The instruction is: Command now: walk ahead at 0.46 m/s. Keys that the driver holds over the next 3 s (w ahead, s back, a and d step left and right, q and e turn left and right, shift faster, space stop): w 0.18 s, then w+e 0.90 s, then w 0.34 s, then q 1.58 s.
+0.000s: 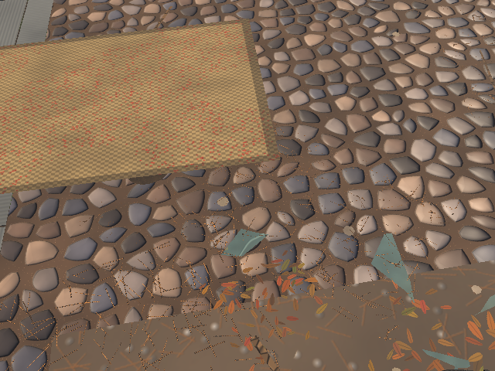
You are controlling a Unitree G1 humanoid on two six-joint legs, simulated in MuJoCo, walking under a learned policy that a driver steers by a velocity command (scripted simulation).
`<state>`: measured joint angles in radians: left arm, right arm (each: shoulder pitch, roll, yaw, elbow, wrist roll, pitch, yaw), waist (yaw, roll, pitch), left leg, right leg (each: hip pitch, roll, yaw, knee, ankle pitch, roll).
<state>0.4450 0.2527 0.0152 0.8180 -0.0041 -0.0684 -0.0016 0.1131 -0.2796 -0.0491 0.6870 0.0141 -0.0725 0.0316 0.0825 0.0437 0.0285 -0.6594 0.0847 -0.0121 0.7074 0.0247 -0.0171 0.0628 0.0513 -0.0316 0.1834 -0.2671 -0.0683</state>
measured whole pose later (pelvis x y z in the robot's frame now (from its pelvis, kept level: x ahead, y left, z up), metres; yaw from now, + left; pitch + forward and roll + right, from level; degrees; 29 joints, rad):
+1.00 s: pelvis +0.57 -0.07 +0.00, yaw -24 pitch +2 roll +1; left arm 0.33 0.29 0.06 0.67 -0.01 -0.05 0.00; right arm 0.07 -0.31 -0.04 0.71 -0.01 -0.09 0.01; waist 0.05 0.03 0.05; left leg -0.66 0.09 -0.10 0.83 -0.12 -0.07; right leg -0.18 0.11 0.10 0.34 -0.18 -0.10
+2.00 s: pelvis +0.94 -0.22 -0.01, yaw -17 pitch +1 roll -2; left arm 0.11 0.28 0.07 0.74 0.01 0.00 0.02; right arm 0.20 -0.31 -0.07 0.71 0.01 0.07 -0.01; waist 0.00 0.01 0.06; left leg -0.44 0.06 0.02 0.80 -0.34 -0.04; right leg -0.31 -0.06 -0.16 0.44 -0.13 -0.01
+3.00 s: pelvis +0.94 -0.19 -0.02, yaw +19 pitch +1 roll -1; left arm 0.12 0.33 0.08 0.76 0.00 0.02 0.01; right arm 0.18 -0.32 -0.08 0.57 0.01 0.06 0.00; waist 0.01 -0.03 0.08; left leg -0.31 -0.01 0.01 0.58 -0.28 0.04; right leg -0.32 -0.11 -0.08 0.77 -0.49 0.06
